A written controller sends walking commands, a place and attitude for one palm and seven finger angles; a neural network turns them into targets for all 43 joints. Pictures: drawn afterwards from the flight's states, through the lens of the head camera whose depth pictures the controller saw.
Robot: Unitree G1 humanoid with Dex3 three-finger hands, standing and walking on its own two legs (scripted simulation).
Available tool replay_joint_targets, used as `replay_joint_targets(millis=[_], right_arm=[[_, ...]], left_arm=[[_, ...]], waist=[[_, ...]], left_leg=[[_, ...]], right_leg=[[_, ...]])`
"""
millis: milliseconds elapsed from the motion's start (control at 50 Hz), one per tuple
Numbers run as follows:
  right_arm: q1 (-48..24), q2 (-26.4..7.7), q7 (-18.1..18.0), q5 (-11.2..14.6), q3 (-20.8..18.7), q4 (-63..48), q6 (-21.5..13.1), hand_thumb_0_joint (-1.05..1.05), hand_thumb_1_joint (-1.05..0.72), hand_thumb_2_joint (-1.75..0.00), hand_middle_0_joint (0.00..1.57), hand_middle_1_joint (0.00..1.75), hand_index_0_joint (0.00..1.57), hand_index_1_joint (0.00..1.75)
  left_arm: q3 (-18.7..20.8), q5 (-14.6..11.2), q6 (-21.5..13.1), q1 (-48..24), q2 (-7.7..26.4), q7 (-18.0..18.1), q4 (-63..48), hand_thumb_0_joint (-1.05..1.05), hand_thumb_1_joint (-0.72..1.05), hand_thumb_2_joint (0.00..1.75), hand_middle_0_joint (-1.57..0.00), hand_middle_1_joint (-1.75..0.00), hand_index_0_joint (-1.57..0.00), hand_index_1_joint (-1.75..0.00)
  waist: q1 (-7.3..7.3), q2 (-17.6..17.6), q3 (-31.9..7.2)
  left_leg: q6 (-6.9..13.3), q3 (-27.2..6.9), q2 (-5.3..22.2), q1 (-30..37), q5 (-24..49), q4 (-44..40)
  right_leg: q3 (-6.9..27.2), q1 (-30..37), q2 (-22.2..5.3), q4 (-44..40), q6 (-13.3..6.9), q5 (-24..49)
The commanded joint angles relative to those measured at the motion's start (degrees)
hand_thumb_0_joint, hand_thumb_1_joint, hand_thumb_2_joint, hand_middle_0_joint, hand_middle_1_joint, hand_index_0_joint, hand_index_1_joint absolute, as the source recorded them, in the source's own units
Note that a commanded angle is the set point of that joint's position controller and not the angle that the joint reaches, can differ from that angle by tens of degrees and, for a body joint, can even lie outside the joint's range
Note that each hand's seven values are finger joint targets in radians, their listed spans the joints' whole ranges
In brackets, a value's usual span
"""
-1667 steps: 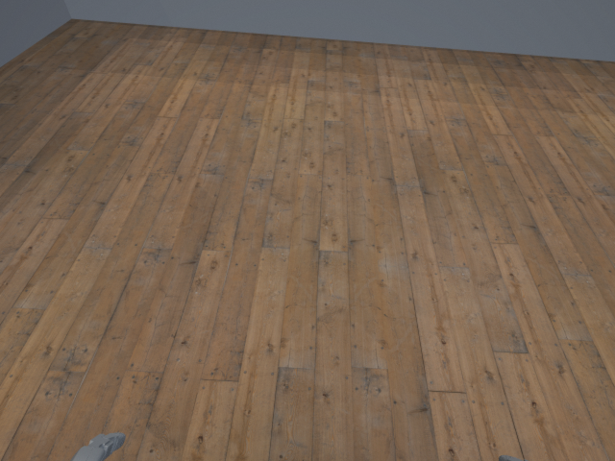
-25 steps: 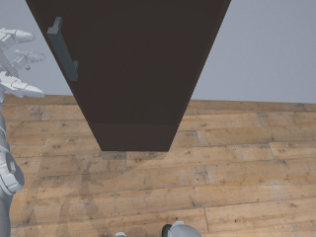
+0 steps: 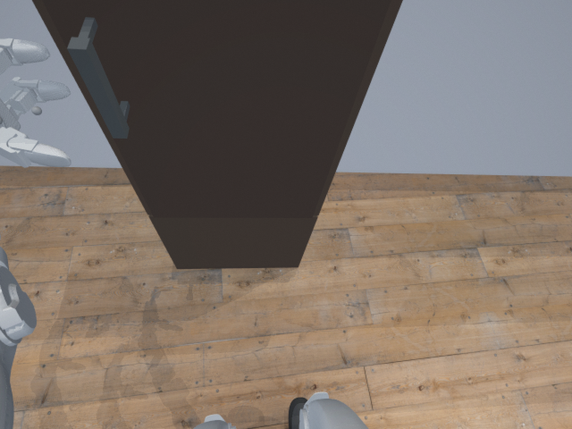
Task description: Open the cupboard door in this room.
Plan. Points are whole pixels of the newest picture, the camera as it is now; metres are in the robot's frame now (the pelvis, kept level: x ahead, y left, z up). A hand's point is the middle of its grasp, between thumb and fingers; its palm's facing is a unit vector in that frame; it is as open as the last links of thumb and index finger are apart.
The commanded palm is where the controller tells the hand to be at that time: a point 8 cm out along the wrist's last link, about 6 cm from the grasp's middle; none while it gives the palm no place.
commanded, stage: slide the fingers in behind the handle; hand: left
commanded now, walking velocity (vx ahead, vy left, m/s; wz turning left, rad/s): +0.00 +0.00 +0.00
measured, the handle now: (106, 83) +0.54 +0.20 +0.12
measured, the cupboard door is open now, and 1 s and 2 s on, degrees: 0 0 1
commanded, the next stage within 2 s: close the thumb around the handle in 1.50 s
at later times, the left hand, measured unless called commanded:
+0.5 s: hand (69, 113) +0.49 +0.24 +0.11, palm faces -0.05 -1.00 -0.01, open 14.0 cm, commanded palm +0.48 +0.27 +0.11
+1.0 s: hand (100, 117) +0.49 +0.20 +0.11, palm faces -0.03 -1.00 -0.02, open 14.0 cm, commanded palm +0.47 +0.25 +0.11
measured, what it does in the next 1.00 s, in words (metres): stands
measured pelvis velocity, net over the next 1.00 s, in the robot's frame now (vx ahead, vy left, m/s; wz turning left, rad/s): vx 0.00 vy -0.01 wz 0.00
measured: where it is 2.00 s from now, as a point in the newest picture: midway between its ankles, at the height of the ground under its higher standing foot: outside the picture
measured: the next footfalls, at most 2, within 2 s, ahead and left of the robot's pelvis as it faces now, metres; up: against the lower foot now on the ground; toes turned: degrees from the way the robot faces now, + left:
none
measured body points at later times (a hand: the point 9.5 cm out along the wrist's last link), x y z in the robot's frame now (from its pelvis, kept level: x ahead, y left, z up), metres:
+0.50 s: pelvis +0.00 +0.00 +0.00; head +0.11 +0.02 +0.44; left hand +0.49 +0.29 +0.12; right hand +0.01 -0.26 -0.11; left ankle -0.04 +0.08 -0.70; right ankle +0.02 -0.12 -0.70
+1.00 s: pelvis +0.00 -0.01 +0.00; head +0.10 +0.01 +0.44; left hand +0.49 +0.25 +0.11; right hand +0.02 -0.27 -0.10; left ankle -0.04 +0.08 -0.70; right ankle +0.02 -0.12 -0.70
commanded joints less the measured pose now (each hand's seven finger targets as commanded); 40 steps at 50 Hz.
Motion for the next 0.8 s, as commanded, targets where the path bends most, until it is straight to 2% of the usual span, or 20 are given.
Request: replay_joint_targets(millis=[0, 20, 60, 100, 140, 160, 220, 300, 340, 360, 400, 420, 460, 500, 560, 600, 680, 720, 760, 780], right_arm=[[8.08, -11.10, -0.96, -0.23, -4.32, -3.20, -1.08, 0.00, -0.90, -0.90, 0.20, 0.30, 0.20, 0.30], [8.36, -11.20, -1.01, -0.32, -4.37, -3.01, -1.14, 0.00, -0.90, -0.90, 0.20, 0.30, 0.20, 0.30], [8.37, -11.06, -0.92, -0.44, -4.47, -2.87, -1.20, 0.00, -0.90, -0.90, 0.20, 0.30, 0.20, 0.30], [8.27, -10.87, -0.78, -0.48, -4.42, -2.63, -1.37, 0.00, -0.90, -0.90, 0.20, 0.30, 0.20, 0.30], [8.39, -10.94, -0.85, -0.60, -4.57, -2.88, -1.52, 0.00, -0.90, -0.90, 0.20, 0.30, 0.20, 0.30], [8.04, -10.61, -0.66, -0.52, -4.51, -2.75, -1.57, 0.00, -0.90, -0.90, 0.20, 0.30, 0.20, 0.30], [8.13, -10.70, -0.53, -0.54, -4.55, -2.77, -1.59, 0.00, -0.90, -0.90, 0.20, 0.30, 0.20, 0.30], [7.95, -10.62, -0.45, -0.52, -4.41, -3.18, -1.58, 0.00, -0.90, -0.90, 0.20, 0.30, 0.20, 0.30], [7.70, -10.22, -0.47, -0.54, -4.39, -3.55, -1.66, 0.00, -0.90, -0.90, 0.20, 0.30, 0.20, 0.30], [7.63, -10.11, -0.33, -0.60, -4.48, -3.38, -1.77, 0.00, -0.90, -0.90, 0.20, 0.30, 0.20, 0.30], [7.63, -10.20, -0.13, -0.71, -4.64, -3.24, -1.88, 0.00, -0.90, -0.90, 0.20, 0.30, 0.20, 0.30], [7.74, -10.28, -0.20, -0.59, -4.58, -3.05, -1.84, 0.00, -0.90, -0.90, 0.20, 0.30, 0.20, 0.30], [7.66, -10.14, -0.37, -0.58, -4.63, -2.62, -1.96, 0.00, -0.90, -0.90, 0.20, 0.30, 0.20, 0.30], [7.63, -10.16, -0.38, -0.62, -4.61, -2.13, -2.09, 0.00, -0.90, -0.90, 0.20, 0.30, 0.20, 0.30], [7.74, -9.97, -0.39, -0.70, -4.47, -1.93, -2.26, 0.00, -0.90, -0.90, 0.20, 0.30, 0.20, 0.30], [7.89, -9.71, -0.25, -0.75, -4.67, -1.89, -2.49, 0.00, -0.90, -0.90, 0.20, 0.30, 0.20, 0.30], [7.65, -9.24, 0.25, -0.85, -5.14, -1.71, -2.69, 0.00, -0.90, -0.90, 0.20, 0.30, 0.20, 0.30], [7.40, -9.37, 0.45, -0.74, -5.17, -1.56, -2.66, 0.00, -0.90, -0.90, 0.20, 0.30, 0.20, 0.30], [7.13, -9.59, 0.28, -0.64, -5.09, -1.92, -2.52, 0.00, -0.90, -0.90, 0.20, 0.30, 0.20, 0.30], [6.57, -9.31, 0.34, -0.48, -4.84, -2.44, -2.46, 0.00, -0.90, -0.90, 0.20, 0.30, 0.20, 0.30]], left_arm=[[0.34, -1.81, -2.91, -22.62, 13.85, 0.25, -12.15, 0.00, -0.50, 0.30, -0.30, -1.20, -0.30, -1.20], [1.56, -1.73, -3.05, -22.85, 15.27, 0.69, -12.49, 0.00, -0.50, 0.30, -0.30, -1.20, -0.30, -1.20], [0.88, -1.66, -3.81, -24.99, 14.41, 1.20, -14.64, 0.00, -0.50, 0.30, -0.30, -1.20, -0.30, -1.20], [0.16, -1.48, -4.05, -24.47, 13.16, 1.81, -14.12, 0.00, -0.50, 0.30, -0.30, -1.20, -0.30, -1.20], [0.89, -1.76, -4.60, -24.32, 13.14, 2.64, -15.26, 0.00, -0.50, 0.30, -0.30, -1.20, -0.30, -1.20], [-0.91, -1.54, -4.49, -25.16, 11.07, 2.81, -15.45, 0.00, -0.50, 0.30, -0.30, -1.20, -0.30, -1.20], [0.59, -1.35, -3.81, -22.78, 12.05, 3.93, -13.46, 0.00, -0.50, 0.30, -0.30, -1.20, -0.30, -1.20], [0.89, -0.51, -3.64, -22.94, 12.68, 5.15, -13.63, 0.00, -0.50, 0.30, -0.30, -1.20, -0.30, -1.20], [-0.49, -0.46, -4.11, -24.04, 10.65, 5.73, -14.83, 0.00, -0.50, 0.30, -0.30, -1.20, -0.30, -1.20], [-1.40, -0.23, -4.51, -25.27, 9.72, 5.86, -16.36, 0.00, -0.50, 0.30, -0.30, -1.20, -0.30, -1.20], [-0.84, -0.73, -4.80, -23.64, 9.17, 6.11, -15.92, 0.00, -0.50, 0.30, -0.30, -1.20, -0.30, -1.20], [-1.27, -0.89, -4.78, -23.98, 8.82, 6.13, -15.10, 0.00, -0.50, 0.30, -0.30, -1.20, -0.30, -1.20], [-2.37, -1.10, -4.91, -26.23, 7.36, 6.05, -15.53, 0.00, -0.50, 0.30, -0.30, -1.20, -0.30, -1.20], [-3.04, -0.95, -4.56, -26.84, 6.45, 6.26, -14.83, 0.00, -0.50, 0.30, -0.30, -1.20, -0.30, -1.20], [-2.37, -0.76, -4.37, -27.27, 6.98, 7.15, -14.36, 0.00, -0.50, 0.30, -0.30, -1.20, -0.30, -1.20], [-3.59, -0.49, -4.59, -26.72, 5.28, 7.48, -15.16, 0.00, -0.50, 0.30, -0.30, -1.20, -0.30, -1.20], [-5.50, -1.01, -5.50, -25.22, 1.72, 7.65, -19.36, 0.00, -0.50, 0.30, -0.30, -1.20, -0.30, -1.20], [-5.05, -1.92, -4.79, -23.12, 1.08, 7.72, -17.78, 0.00, -0.50, 0.30, -0.30, -1.20, -0.30, -1.20], [-1.62, -2.43, -4.23, -22.01, 4.41, 8.20, -16.43, 0.00, -0.50, 0.30, -0.30, -1.20, -0.30, -1.20], [-2.88, -2.33, -3.58, -20.86, 2.69, 8.38, -14.81, 0.00, -0.50, 0.30, -0.30, -1.20, -0.30, -1.20]], waist=[[-0.01, 8.84, -24.45], [0.29, 7.76, -24.06], [0.22, 11.60, -25.86], [0.05, 10.63, -24.56], [0.48, 10.30, -25.89], [0.14, 12.26, -26.12], [0.59, 8.85, -24.97], [0.95, 8.44, -24.57], [0.64, 9.48, -24.93], [0.57, 11.72, -26.03], [0.84, 10.06, -26.42], [0.20, 7.22, -25.82], [-0.27, 8.95, -26.07], [-0.74, 8.44, -24.62], [-0.50, 9.11, -25.48], [-0.54, 8.55, -26.17], [0.27, 11.73, -29.14], [0.18, 7.89, -27.30], [1.19, 5.82, -26.63], [1.11, 4.55, -24.48]], left_leg=[[-0.84, -4.80, -0.09, 14.15, 29.59, -4.26], [-0.88, -5.16, -0.06, 13.49, 29.29, -4.42], [-1.49, -5.46, 0.06, 16.34, 31.15, -4.29], [-1.60, -5.74, 0.20, 16.35, 30.89, -4.24], [-1.92, -6.23, 0.35, 17.58, 33.36, -4.20], [-2.05, -5.94, 0.35, 18.42, 33.67, -4.08], [-1.65, -5.59, 0.25, 15.89, 32.12, -4.18], [-1.58, -5.38, 0.14, 14.60, 32.02, -4.25], [-1.70, -5.45, 0.13, 15.59, 33.01, -4.29], [-2.21, -5.78, 0.33, 17.70, 34.44, -4.11], [-2.17, -5.68, 0.51, 17.80, 34.35, -3.85], [-1.85, -5.72, 0.48, 16.72, 33.15, -3.98], [-1.84, -5.79, 0.44, 17.32, 33.24, -4.03], [-1.70, -5.80, 0.38, 16.75, 31.71, -4.12], [-1.56, -5.55, 0.16, 16.21, 31.41, -4.08], [-1.48, -5.48, 0.10, 16.54, 32.33, -3.90], [-2.42, -5.98, 0.55, 21.46, 39.06, -3.30], [-1.86, -5.52, 0.53, 19.43, 36.68, -3.62], [-1.23, -4.75, 0.00, 15.44, 33.67, -4.35], [-0.94, -4.22, -0.38, 13.04, 30.67, -4.90]], right_leg=[[2.52, 13.88, 1.39, -1.28, -0.62, 18.94], [2.37, 14.35, 1.33, -1.22, -0.70, 18.75], [2.24, 12.82, 1.42, -0.96, -0.90, 18.22], [2.01, 11.91, 1.51, -1.05, -0.95, 17.17], [1.76, 12.26, 1.60, -0.60, -1.16, 17.78], [1.91, 11.47, 1.56, -0.75, -0.95, 17.81], [2.00, 13.11, 1.47, -0.77, -0.80, 18.44], [2.17, 14.03, 1.32, -0.42, -0.82, 19.35], [2.04, 13.93, 1.38, -0.15, -0.95, 19.70], [2.01, 12.50, 1.35, -0.23, -0.84, 19.11], [1.95, 12.86, 1.54, -0.27, -0.85, 19.07], [1.98, 13.57, 1.55, -0.38, -0.71, 19.26], [2.09, 13.09, 1.51, -0.39, -0.71, 19.35], [1.97, 12.33, 1.41, -0.56, -0.72, 18.55], [2.19, 13.27, 1.35, -0.38, -0.79, 19.20], [2.34, 13.75, 1.31, -0.45, -0.68, 20.16], [1.91, 13.03, 1.47, -0.14, -0.87, 21.96], [1.85, 14.13, 1.61, -0.63, -0.75, 21.98], [2.36, 18.08, 1.38, -0.65, -0.90, 23.58], [2.36, 18.85, 1.30, -0.75, -0.85, 23.11]])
